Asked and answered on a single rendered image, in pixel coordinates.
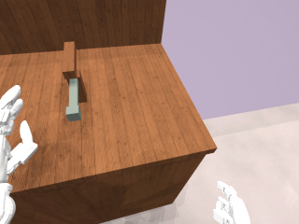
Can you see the tap lever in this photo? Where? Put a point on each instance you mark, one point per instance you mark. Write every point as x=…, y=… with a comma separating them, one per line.
x=72, y=111

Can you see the robot left hand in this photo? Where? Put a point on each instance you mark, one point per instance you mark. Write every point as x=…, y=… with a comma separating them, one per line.
x=10, y=107

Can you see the left robot forearm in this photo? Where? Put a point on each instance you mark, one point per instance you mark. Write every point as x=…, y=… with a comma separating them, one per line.
x=7, y=204

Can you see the counter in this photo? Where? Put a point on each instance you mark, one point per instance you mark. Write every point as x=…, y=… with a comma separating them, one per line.
x=140, y=137

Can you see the robot right hand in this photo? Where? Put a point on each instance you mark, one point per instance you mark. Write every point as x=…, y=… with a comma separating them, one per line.
x=232, y=212

